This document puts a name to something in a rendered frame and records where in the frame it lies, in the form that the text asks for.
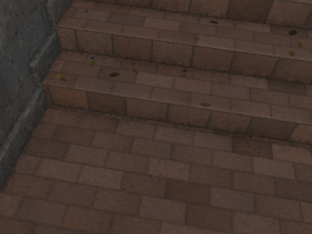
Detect stairs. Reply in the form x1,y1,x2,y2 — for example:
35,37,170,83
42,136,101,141
41,0,312,145

